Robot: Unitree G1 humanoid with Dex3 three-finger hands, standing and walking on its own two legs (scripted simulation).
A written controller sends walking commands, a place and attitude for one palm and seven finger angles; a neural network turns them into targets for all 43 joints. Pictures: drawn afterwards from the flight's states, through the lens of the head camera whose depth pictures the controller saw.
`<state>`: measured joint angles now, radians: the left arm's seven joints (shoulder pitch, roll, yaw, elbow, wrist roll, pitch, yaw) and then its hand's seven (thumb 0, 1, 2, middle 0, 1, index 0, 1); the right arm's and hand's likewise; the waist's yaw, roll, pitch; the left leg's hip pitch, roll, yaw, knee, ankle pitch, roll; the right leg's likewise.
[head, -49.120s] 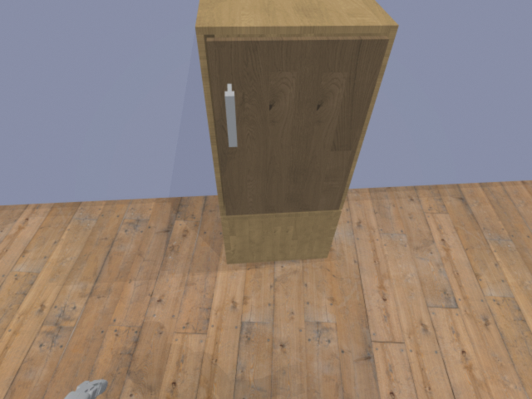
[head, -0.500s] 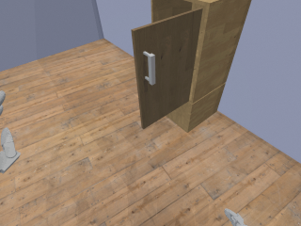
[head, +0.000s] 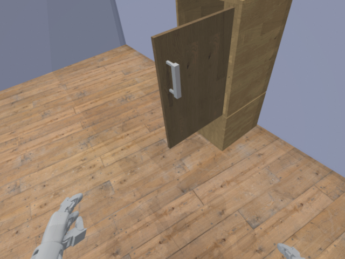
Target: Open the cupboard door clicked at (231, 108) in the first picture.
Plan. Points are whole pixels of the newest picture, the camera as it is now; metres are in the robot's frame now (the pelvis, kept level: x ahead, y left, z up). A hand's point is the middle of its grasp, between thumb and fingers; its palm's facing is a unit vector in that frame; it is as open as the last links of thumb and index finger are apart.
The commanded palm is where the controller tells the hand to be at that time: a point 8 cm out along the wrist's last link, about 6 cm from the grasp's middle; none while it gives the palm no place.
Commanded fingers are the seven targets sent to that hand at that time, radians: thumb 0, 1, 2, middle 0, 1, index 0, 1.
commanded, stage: let the arm hang, fingers relaxed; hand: left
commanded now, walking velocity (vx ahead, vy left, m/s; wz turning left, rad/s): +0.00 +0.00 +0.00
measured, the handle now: (173, 79) +0.75 +0.03 +0.03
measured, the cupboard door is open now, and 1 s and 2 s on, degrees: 90 90 90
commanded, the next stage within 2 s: look to check the result in 0.94 s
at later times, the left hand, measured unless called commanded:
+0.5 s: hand out of the picture -0.02 +0.23 -0.15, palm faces +0.05 -0.96 -0.27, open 7.3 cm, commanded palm none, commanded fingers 0.00 0.90 0.90 -0.20 -0.30 -0.20 -0.30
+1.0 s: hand out of the picture +0.05 +0.23 -0.15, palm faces +0.01 -0.97 -0.24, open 7.3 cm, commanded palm none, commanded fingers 0.00 0.90 0.90 -0.20 -0.30 -0.20 -0.30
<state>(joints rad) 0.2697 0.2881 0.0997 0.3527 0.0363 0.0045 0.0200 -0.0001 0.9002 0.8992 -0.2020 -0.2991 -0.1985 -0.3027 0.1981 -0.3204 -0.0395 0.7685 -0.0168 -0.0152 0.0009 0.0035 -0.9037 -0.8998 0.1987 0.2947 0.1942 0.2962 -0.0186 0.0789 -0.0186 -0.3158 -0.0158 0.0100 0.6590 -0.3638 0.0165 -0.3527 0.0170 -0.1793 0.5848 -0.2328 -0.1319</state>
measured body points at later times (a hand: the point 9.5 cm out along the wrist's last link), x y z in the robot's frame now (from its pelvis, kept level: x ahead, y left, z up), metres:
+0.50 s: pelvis +0.00 +0.03 +0.02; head +0.01 +0.01 +0.46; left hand -0.02 +0.28 -0.13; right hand -0.06 -0.17 -0.15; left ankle +0.02 +0.15 -0.73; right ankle +0.06 -0.04 -0.72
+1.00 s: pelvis +0.03 +0.05 +0.02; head +0.04 +0.03 +0.47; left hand +0.05 +0.28 -0.13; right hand +0.02 -0.17 -0.15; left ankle +0.02 +0.15 -0.73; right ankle +0.06 -0.04 -0.73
